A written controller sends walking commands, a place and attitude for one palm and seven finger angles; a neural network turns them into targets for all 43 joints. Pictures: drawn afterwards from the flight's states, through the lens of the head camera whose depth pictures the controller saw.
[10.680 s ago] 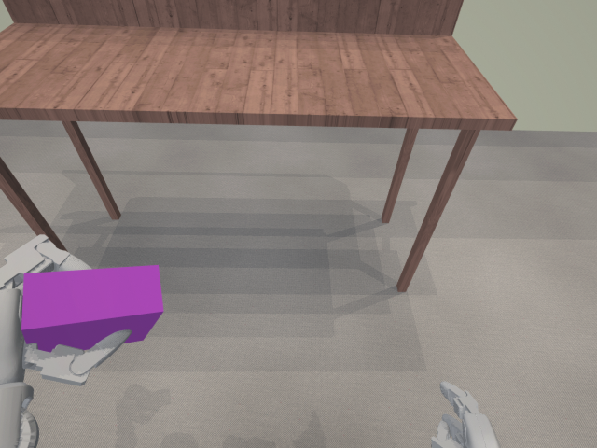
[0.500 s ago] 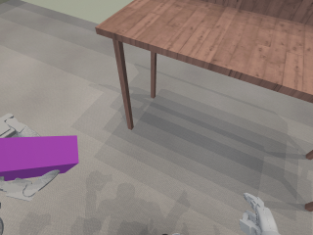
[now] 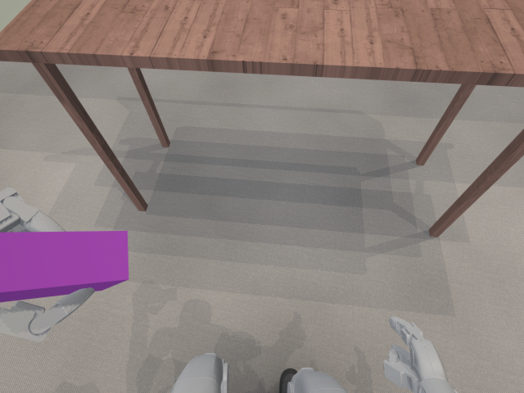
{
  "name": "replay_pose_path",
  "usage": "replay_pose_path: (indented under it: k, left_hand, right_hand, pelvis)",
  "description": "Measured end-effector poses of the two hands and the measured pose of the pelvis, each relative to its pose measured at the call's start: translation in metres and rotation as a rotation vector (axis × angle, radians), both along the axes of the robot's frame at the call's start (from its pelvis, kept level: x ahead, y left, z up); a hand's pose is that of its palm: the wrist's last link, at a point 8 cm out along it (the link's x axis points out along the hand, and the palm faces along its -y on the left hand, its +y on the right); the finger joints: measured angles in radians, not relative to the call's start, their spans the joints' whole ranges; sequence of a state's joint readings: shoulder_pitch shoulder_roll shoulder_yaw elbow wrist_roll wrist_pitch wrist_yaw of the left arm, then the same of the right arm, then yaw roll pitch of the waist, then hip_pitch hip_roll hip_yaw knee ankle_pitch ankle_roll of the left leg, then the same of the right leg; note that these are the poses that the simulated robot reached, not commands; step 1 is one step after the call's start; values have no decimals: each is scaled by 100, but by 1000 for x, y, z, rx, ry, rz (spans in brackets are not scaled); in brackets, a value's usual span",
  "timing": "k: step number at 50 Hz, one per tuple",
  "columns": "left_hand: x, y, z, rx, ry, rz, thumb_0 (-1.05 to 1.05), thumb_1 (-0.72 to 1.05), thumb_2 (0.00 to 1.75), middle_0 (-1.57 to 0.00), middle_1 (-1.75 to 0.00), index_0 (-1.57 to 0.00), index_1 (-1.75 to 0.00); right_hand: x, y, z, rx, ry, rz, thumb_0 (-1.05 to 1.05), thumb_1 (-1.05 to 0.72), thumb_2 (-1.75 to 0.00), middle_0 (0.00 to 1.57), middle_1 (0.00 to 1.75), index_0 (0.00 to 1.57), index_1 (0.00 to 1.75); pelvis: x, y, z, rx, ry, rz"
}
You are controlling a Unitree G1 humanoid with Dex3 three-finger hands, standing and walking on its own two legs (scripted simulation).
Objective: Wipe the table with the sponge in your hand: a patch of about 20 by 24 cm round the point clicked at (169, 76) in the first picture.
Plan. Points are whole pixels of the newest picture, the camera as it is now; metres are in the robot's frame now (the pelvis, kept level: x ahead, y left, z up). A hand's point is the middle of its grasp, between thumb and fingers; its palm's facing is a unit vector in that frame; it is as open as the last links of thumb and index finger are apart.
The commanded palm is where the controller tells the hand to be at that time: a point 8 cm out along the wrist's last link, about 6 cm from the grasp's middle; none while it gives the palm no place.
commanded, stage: turn to face it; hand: left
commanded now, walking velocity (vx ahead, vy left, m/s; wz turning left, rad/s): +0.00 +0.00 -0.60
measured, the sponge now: (75, 266) +0.23 +0.20 +0.15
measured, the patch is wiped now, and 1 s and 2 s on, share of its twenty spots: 0.00 0.00 0.00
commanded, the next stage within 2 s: take the last steps up to it in 0.84 s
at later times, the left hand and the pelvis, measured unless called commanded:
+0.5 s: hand (128, 269) +0.23 +0.14 +0.17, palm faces +0.15 -0.86 -0.48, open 9.1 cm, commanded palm +0.18 +0.19 +0.18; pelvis -0.06 -0.03 -0.01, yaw -18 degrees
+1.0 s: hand (167, 321) +0.18 +0.09 +0.16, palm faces +0.00 -0.90 -0.43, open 9.1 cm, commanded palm +0.15 +0.14 +0.18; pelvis -0.12 -0.04 +0.00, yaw -27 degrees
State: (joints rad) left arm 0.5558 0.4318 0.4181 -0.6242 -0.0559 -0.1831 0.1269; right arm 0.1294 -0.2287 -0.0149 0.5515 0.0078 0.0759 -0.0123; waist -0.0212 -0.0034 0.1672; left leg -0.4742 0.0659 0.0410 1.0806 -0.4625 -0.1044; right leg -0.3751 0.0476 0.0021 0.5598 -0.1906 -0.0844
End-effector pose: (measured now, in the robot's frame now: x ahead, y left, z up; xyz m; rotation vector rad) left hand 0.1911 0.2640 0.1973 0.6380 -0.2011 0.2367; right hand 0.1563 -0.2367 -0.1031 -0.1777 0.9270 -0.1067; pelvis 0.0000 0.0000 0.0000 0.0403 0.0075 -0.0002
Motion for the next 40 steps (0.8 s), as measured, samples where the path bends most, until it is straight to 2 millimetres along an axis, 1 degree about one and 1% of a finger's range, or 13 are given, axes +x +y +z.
replay_pose_path:
  k: [4,6,8,12,17,21,24,26,28,30,32,36,40]
  left_hand:
    - [-3,-3,7,13,-24,-28,0,-42,103,-84,-135,-85,-135]
    - [-4,-2,5,-6,-38,-28,0,-42,103,-84,-135,-85,-135]
    - [-5,0,0,-41,-49,-27,0,-42,103,-84,-135,-85,-135]
    - [-8,-1,-13,-106,-75,-60,0,-42,103,-84,-135,-85,-135]
    - [-9,-12,-17,-116,-82,-101,0,-42,103,-84,-135,-85,-135]
    - [-4,-38,-12,-125,-85,-146,0,-42,103,-84,-135,-85,-135]
    - [4,-67,-11,-88,-92,-198,0,-42,103,-84,-135,-85,-135]
    - [9,-89,-12,-65,-97,-238,0,-42,102,-84,-135,-85,-135]
    - [12,-107,-14,-66,-80,-283,0,-42,102,-84,-135,-85,-135]
    - [10,-120,-13,-55,-49,-327,0,-42,102,-84,-135,-85,-135]
    - [6,-130,-10,-31,-19,-368,0,-42,102,-84,-135,-85,-135]
    - [-4,-137,-1,14,-4,-423,0,-42,102,-84,-135,-85,-135]
    - [-12,-130,2,7,-37,-424,0,-42,102,-84,-135,-85,-135]
  right_hand:
    - [-19,-29,14,-60,-10,-67,1,-91,-90,20,30,20,30]
    - [-27,-37,21,-82,-22,-86,1,-91,-90,20,30,19,29]
    - [-34,-40,27,-97,-36,-98,1,-91,-90,20,30,19,29]
    - [-47,-35,33,-119,-80,-110,1,-91,-90,20,30,19,29]
    - [-65,-15,33,-52,-146,-144,1,-91,-90,20,30,19,29]
    - [-82,-2,22,42,-171,-159,1,-91,-90,20,30,20,30]
    - [-100,-5,6,97,-174,-178,1,-91,-90,20,30,20,30]
    - [-115,-14,-6,117,-158,-201,1,-91,-90,21,30,20,30]
    - [-133,-27,-13,114,-113,-243,1,-91,-90,21,30,20,30]
    - [-153,-43,-14,89,-69,-297,1,-91,-90,21,30,20,30]
    - [-173,-59,-10,56,-39,-352,1,-91,-90,21,30,20,30]
    - [-209,-85,4,-25,-4,-434,1,-91,-90,20,30,20,30]
    - [-232,-101,18,-103,-4,-467,1,-91,-90,20,30,19,30]
  pelvis:
    - [-6,-2,3,10,13,-49]
    - [-10,-1,4,13,19,-72]
    - [-15,1,3,12,22,-91]
    - [-27,6,-3,-1,22,-124]
    - [-40,3,-4,-15,-14,-203]
    - [-47,-6,-3,-45,-17,-270]
    - [-55,-21,-10,-49,-17,-302]
    - [-64,-30,-15,-69,-22,-310]
    - [-72,-35,-14,-55,-19,-322]
    - [-79,-38,-11,-37,-12,-347]
    - [-84,-39,-6,-24,-4,-369]
    - [-92,-41,0,-5,11,-401]
    - [-99,-40,2,-1,18,-422]
